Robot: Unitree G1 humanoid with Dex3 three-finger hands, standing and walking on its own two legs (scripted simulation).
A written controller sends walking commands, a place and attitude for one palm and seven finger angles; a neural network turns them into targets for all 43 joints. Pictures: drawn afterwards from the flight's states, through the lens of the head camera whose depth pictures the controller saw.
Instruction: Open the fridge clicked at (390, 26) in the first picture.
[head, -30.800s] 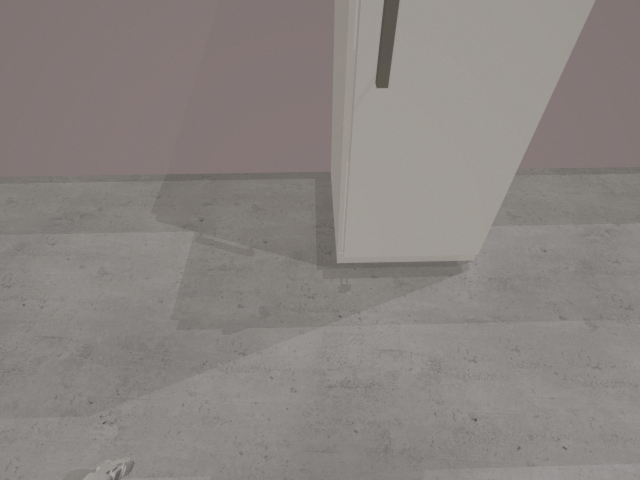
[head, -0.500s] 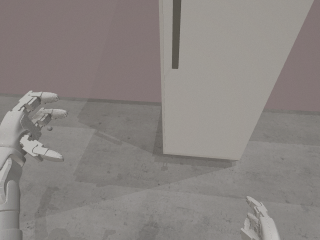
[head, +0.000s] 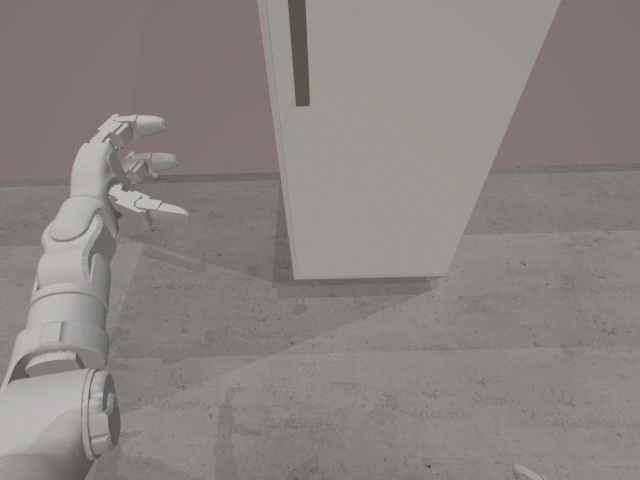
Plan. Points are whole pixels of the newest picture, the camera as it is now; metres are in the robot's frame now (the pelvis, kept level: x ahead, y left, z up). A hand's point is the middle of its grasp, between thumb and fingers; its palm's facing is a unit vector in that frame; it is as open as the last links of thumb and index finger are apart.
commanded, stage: move the hooked fingers beside the handle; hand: left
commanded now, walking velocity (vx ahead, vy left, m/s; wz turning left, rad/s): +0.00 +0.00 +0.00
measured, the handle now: out of the picture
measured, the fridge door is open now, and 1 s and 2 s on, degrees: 0 0 0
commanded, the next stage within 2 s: relax the arm and regain balance in 1.88 s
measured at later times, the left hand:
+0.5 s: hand (225, 101) +0.58 +0.13 +0.17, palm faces +0.04 -1.00 +0.02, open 14.0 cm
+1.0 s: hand (271, 63) +0.69 +0.07 +0.17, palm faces +0.02 -1.00 +0.02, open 14.0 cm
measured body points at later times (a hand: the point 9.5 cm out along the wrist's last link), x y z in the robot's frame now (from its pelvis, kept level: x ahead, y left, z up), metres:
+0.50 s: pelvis +0.01 +0.01 -0.01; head +0.11 +0.00 +0.43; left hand +0.57 +0.18 +0.17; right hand -0.07 -0.26 -0.12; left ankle +0.02 +0.12 -0.73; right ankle -0.04 -0.10 -0.73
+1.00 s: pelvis +0.03 +0.02 -0.03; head +0.22 +0.01 +0.38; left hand +0.69 +0.13 +0.17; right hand -0.18 -0.18 -0.07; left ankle +0.02 +0.12 -0.73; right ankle -0.04 -0.10 -0.73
